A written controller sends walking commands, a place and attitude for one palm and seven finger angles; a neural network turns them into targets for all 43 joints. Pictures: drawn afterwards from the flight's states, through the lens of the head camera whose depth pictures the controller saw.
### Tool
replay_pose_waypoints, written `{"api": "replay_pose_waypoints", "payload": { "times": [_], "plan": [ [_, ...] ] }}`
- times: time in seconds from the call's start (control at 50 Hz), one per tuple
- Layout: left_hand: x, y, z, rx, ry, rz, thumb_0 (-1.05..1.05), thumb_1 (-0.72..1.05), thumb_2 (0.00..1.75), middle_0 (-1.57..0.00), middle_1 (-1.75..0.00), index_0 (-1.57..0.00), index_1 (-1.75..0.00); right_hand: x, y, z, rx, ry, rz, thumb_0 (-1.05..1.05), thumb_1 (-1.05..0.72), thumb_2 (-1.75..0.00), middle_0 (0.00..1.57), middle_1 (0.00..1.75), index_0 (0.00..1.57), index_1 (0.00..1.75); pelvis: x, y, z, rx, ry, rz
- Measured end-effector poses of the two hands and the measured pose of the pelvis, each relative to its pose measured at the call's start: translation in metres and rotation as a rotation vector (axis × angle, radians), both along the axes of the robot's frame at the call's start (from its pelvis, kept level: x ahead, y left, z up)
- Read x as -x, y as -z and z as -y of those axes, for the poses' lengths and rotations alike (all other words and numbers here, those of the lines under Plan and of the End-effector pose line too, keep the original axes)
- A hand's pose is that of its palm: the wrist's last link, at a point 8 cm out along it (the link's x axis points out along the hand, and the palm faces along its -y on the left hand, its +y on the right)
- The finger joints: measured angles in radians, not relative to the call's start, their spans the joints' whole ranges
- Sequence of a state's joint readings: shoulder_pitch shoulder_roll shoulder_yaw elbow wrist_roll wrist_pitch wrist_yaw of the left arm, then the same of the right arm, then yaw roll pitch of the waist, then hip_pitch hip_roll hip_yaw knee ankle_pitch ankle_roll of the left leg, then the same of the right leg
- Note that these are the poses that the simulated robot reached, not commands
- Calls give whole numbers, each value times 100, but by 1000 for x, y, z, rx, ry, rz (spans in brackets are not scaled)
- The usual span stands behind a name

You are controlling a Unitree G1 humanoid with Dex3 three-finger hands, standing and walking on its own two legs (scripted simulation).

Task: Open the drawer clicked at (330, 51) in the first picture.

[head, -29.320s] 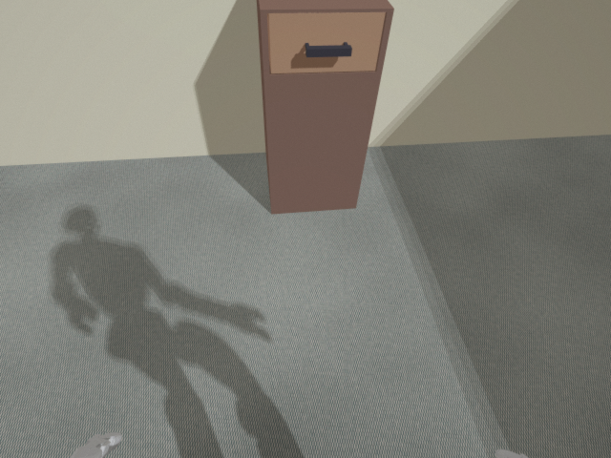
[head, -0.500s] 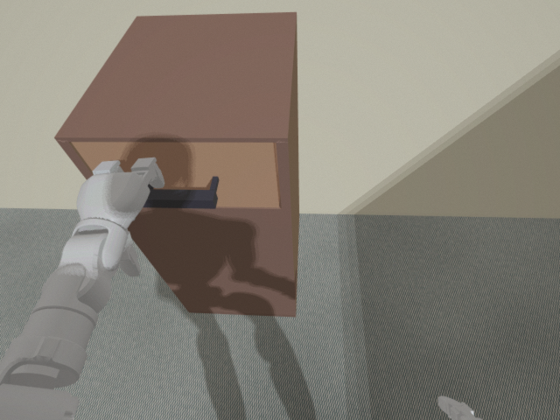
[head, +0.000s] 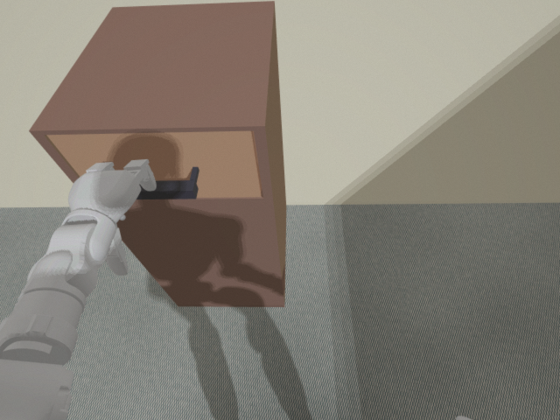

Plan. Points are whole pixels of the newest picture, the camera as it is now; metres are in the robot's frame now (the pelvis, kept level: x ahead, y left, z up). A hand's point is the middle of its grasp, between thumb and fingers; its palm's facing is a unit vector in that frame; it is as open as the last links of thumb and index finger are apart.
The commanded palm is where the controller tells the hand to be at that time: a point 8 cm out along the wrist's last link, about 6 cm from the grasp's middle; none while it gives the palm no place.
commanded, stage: re-aim the fingers above the handle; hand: left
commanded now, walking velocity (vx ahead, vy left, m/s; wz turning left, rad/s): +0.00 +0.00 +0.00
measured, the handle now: (160, 181) +0.50 +0.26 +0.00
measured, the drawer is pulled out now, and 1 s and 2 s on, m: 0.00 0.00 0.00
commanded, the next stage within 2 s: lower the fingers behind the handle in 1.24 s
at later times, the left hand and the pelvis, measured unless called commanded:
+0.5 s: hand (152, 216) +0.40 +0.23 +0.04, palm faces -0.09 -0.08 -0.99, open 13.8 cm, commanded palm +0.39 +0.26 +0.12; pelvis +0.01 +0.02 +0.00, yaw -1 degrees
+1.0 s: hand (163, 205) +0.41 +0.21 +0.05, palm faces +0.02 -0.10 -0.99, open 13.8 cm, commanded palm +0.39 +0.27 +0.12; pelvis +0.02 +0.02 +0.00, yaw -1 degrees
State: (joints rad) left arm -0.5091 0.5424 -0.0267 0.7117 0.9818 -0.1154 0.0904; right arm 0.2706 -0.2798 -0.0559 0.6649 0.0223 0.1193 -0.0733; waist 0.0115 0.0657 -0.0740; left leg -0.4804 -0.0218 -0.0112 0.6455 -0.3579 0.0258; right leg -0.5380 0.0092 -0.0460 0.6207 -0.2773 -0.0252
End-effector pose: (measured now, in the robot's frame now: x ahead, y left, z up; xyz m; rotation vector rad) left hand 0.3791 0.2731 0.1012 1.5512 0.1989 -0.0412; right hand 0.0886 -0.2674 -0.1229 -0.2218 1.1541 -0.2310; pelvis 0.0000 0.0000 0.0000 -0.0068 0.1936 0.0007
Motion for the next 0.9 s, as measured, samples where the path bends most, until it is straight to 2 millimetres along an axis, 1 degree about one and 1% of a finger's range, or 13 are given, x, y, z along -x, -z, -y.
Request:
{"api": "replay_pose_waypoints", "payload": {
  "times": [0.08, 0.14, 0.24, 0.34, 0.44, 0.5, 0.54, 0.6, 0.66, 0.72, 0.76, 0.82, 0.9],
  "plan": [
    [-8, 0, 28, 40, 140, 69, 0, -49, 30, -32, -120, -32, -120, 3, -1, 1, 21, 9, 2, 0, -91, -89, 20, 30, 20, 30, 2, 3, -1, 0, 1, -10],
    [-19, -9, 34, 38, 164, 169, 0, -49, 30, -32, -120, -32, -120, 6, 0, 0, 20, 23, 6, 0, -91, -89, 20, 30, 20, 30, 3, 5, -3, -2, 12, -23],
    [-32, -22, 9, -25, 16, 233, 0, -48, 30, -32, -120, -32, -120, 11, 6, -9, -23, 43, -4, 0, -91, -89, 20, 30, 20, 30, 2, 5, -6, -4, 35, -39],
    [-23, -10, -9, -53, -95, 85, 0, -48, 30, -32, -120, -31, -120, 11, 7, -19, -65, 54, -11, 0, -91, -89, 20, 30, 20, 30, -5, 0, -11, 0, 37, -35],
    [-6, 8, 18, 47, 44, 11, 0, -48, 30, -32, -120, -31, -120, -3, -1, -23, -37, 26, 10, 0, -91, -89, 20, 30, 20, 30, -11, -2, -15, 7, 15, -4],
    [-4, 9, 36, 77, 155, 71, 0, -48, 30, -32, -120, -32, -120, -15, -5, -24, -12, 5, 36, 0, -91, -89, 20, 30, 20, 30, -10, -1, -16, 7, 9, 4],
    [-7, 4, 39, 65, 184, 137, 0, -49, 30, -32, -120, -32, -120, -22, -7, -24, -4, -7, 52, 0, -91, -89, 20, 30, 20, 30, -9, 1, -17, 7, 8, 2],
    [-18, -9, 27, 24, 139, 231, 0, -49, 30, -33, -120, -32, -120, -30, -6, -26, -9, -20, 68, 0, -91, -89, 20, 30, 20, 30, -7, 2, -17, 6, 13, -8],
    [-27, -21, 4, -33, 20, 262, 0, -49, 30, -32, -120, -32, -120, -34, -2, -30, -33, -21, 71, 0, -91, -89, 20, 30, 20, 30, -7, 2, -18, 5, 21, -19],
    [-28, -23, -19, -71, -107, 185, 0, -48, 30, -32, -120, -31, -120, -34, 1, -34, -62, -14, 63, 0, -91, -89, 20, 30, 20, 30, -11, 0, -19, 6, 24, -25],
    [-25, -16, -25, -65, -148, 97, 0, -48, 30, -32, -120, -31, -120, -34, 1, -36, -73, -11, 55, 0, -91, -89, 20, 30, 20, 30, -15, -1, -20, 7, 21, -22],
    [-18, -2, -10, -8, -89, -11, 0, -48, 30, -31, -120, -31, -120, -35, -2, -36, -61, -22, 45, 0, -91, -89, 20, 30, 20, 30, -19, -3, -21, 11, 5, -10],
    [-10, 12, 34, 90, 131, -16, 0, -48, 30, -32, -120, -31, -120, -39, -6, -33, -25, -41, 45, 0, -91, -89, 20, 30, 20, 30, -21, -2, -21, 11, -3, 2]
  ]
}}
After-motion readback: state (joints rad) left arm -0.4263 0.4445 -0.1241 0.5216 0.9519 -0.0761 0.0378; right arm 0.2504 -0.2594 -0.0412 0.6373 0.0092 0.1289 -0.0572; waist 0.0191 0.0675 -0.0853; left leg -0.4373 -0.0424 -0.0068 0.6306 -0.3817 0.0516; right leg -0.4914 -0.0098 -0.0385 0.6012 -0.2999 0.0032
